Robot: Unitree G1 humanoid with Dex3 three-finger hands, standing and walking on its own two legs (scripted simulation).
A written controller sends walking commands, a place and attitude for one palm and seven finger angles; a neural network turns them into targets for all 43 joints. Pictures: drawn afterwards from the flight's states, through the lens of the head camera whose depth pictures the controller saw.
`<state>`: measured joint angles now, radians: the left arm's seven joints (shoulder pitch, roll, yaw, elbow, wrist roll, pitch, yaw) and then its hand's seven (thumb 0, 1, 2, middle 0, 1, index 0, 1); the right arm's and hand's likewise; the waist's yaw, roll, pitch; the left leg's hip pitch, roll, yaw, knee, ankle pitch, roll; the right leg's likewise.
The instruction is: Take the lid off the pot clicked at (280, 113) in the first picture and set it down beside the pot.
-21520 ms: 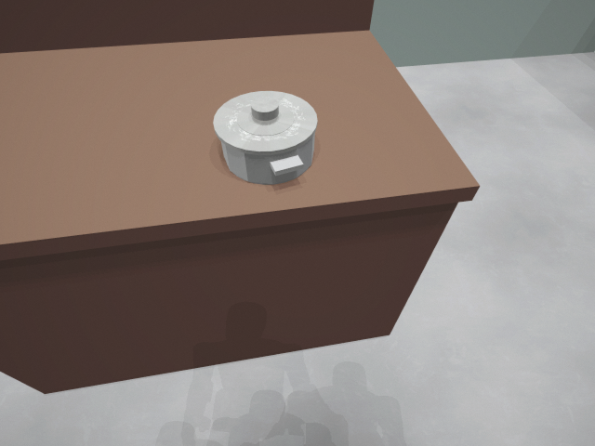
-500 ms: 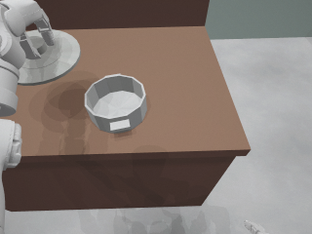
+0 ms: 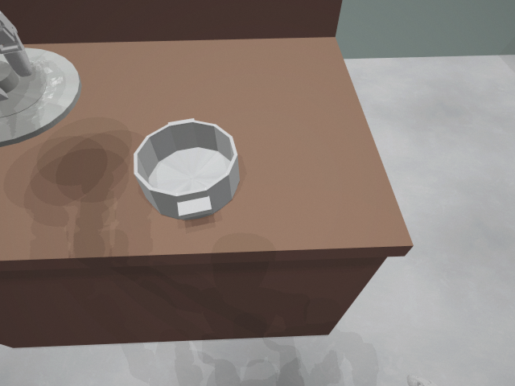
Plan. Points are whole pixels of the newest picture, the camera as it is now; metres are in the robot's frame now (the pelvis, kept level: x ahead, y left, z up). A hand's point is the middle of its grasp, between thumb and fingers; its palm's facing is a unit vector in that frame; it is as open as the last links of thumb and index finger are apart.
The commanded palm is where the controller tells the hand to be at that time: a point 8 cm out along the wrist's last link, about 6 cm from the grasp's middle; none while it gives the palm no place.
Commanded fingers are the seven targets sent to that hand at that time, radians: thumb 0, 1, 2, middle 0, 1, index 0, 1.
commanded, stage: move the lid sideways beside the pot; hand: left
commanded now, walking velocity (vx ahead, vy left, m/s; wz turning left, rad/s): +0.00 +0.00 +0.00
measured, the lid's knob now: out of the picture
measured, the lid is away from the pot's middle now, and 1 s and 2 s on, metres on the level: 0.22 0.23 0.24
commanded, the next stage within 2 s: lower the lid onto the table in 0.26 s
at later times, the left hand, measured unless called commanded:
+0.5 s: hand out of the picture +0.43 +0.36 +0.25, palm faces -0.25 -0.11 -0.96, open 7.5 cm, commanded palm +0.43 +0.35 +0.33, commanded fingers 0.00 0.54 1.09 -0.83 -1.02 -0.91 -1.05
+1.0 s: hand out of the picture +0.44 +0.34 +0.22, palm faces -0.29 -0.13 -0.95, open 7.5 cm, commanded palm +0.44 +0.35 +0.29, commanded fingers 0.00 0.54 1.09 -0.83 -1.02 -0.91 -1.05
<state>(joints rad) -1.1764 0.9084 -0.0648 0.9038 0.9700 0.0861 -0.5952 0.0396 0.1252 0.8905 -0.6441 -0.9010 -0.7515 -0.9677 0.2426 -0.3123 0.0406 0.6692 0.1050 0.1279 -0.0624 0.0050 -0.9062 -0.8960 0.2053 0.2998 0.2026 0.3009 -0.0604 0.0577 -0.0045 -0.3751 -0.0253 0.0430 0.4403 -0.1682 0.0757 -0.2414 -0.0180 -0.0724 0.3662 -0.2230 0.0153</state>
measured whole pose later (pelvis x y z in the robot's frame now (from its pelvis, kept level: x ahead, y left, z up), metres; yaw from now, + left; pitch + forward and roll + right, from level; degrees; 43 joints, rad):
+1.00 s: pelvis +0.00 +0.01 +0.00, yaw +0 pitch +6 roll -2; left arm -1.15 0.90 -0.05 1.00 0.97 0.06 -0.57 0.04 0.13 0.89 -0.64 -0.90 -0.75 -0.97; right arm 0.29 -0.32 0.03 0.68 0.10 0.11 -0.06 0.00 -0.91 -0.90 0.21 0.30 0.20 0.30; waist -0.08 0.05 0.00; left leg -0.40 -0.03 0.05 0.47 -0.18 0.08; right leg -0.27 -0.02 -0.07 0.38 -0.23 0.02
